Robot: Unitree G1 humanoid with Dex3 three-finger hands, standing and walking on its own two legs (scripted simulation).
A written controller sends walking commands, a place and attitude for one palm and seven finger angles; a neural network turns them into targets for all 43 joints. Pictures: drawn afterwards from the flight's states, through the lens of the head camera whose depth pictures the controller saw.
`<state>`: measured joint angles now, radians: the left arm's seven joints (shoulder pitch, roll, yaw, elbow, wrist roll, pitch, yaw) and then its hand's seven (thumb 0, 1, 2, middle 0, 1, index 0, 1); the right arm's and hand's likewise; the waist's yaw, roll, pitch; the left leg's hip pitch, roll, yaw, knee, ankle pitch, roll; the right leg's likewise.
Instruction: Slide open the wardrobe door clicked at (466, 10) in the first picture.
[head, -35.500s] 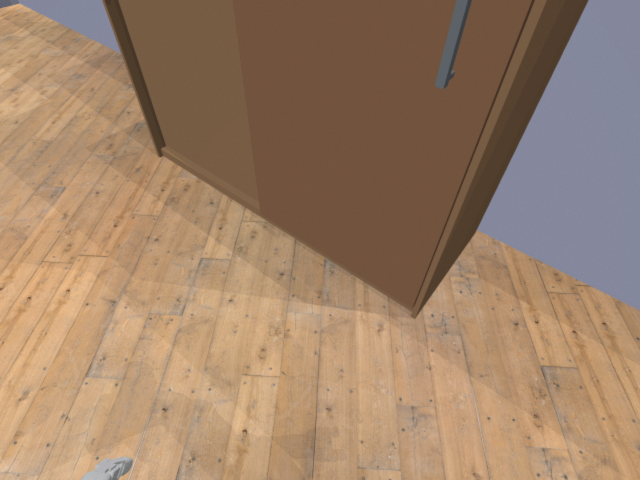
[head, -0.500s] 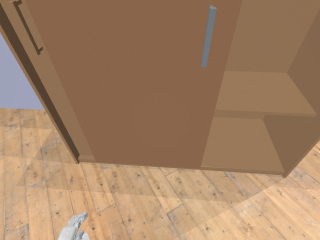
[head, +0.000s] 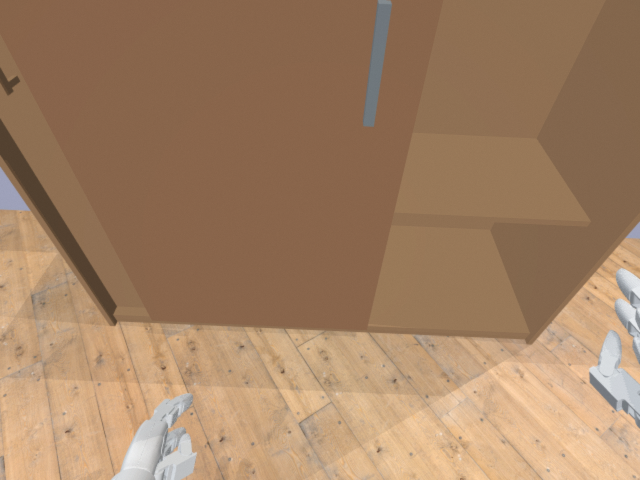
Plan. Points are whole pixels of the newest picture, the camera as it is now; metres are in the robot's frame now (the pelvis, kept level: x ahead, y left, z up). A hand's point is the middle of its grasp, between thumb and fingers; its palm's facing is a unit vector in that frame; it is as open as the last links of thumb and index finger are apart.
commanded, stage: let the arm hang, fingers relaxed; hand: right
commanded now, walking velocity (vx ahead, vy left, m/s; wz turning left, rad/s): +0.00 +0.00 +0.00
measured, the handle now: (374, 65) +0.72 -0.06 +0.21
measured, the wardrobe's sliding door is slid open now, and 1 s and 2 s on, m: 0.58 0.58 0.58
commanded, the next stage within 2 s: look to check the result in 1.04 s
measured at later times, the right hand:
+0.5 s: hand out of the picture -0.06 -0.19 -0.16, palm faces -0.03 +0.98 -0.20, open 7.3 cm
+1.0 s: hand out of the picture +0.05 -0.19 -0.16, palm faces -0.06 +0.98 -0.20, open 7.3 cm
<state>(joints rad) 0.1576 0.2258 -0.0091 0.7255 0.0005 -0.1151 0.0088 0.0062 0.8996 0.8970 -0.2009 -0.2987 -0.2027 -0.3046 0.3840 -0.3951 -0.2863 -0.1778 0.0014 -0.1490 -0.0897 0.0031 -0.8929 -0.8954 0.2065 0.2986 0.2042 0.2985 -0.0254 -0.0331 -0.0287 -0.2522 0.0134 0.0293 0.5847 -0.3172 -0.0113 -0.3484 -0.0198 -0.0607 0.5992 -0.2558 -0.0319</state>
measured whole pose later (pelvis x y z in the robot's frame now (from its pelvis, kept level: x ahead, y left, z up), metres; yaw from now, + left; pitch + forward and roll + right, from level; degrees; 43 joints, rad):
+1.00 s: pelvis +0.00 -0.01 +0.01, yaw +1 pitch +0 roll +0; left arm 0.19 0.17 0.02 1.13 0.02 0.02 0.02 0.00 0.91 0.90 -0.20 -0.30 -0.20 -0.30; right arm 0.18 -0.18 0.01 1.11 -0.02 0.00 -0.03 0.00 -0.92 -0.89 0.20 0.30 0.20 0.30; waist 0.02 0.00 0.05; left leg -0.16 0.03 -0.01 0.41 -0.25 -0.03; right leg -0.25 0.00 -0.09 0.42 -0.18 -0.04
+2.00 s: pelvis +0.03 -0.01 +0.02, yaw +2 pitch -1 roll +0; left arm 0.21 0.16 0.01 1.16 0.01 0.01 0.03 0.00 0.91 0.90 -0.20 -0.30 -0.20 -0.30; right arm 0.22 -0.17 0.01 1.15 -0.02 0.00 -0.04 0.00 -0.91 -0.89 0.20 0.30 0.20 0.30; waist 0.02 0.01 0.05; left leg -0.09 0.03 -0.01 0.36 -0.26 -0.03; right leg -0.18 0.00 -0.10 0.39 -0.20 -0.04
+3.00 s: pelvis +0.01 +0.00 +0.01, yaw +2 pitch -1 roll +0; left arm 0.21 0.15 0.01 1.16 0.01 0.01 0.03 0.00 0.91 0.90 -0.20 -0.30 -0.20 -0.30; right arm 0.24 -0.16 0.00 1.15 -0.02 0.00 -0.04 0.00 -0.91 -0.89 0.20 0.30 0.20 0.30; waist 0.01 0.01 0.06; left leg -0.11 0.02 -0.01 0.37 -0.25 -0.03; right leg -0.20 -0.01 -0.09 0.40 -0.18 -0.03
